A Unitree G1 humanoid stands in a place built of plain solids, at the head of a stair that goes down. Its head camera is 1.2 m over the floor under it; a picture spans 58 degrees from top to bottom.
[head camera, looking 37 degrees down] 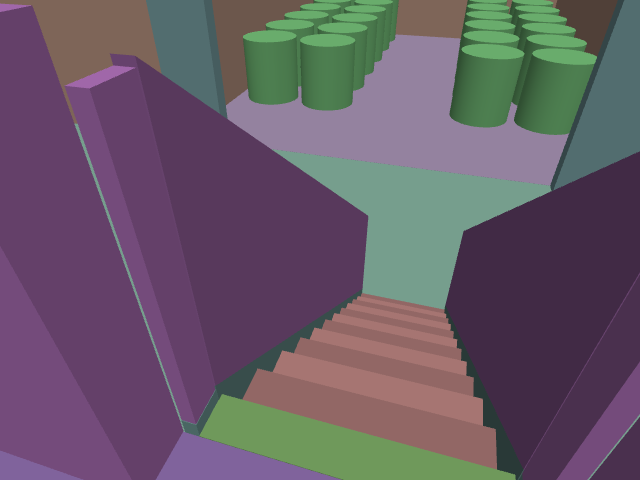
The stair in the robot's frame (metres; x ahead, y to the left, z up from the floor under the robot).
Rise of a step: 0.19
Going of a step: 0.24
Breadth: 0.87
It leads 16 degrees to the right of straight ahead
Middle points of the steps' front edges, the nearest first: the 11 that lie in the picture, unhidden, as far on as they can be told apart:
0.67 -0.11 0.00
0.90 -0.18 -0.18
1.14 -0.25 -0.37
1.37 -0.31 -0.55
1.60 -0.38 -0.74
1.83 -0.45 -0.92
2.07 -0.52 -1.11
2.30 -0.59 -1.29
2.53 -0.66 -1.48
2.77 -0.72 -1.66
3.00 -0.79 -1.85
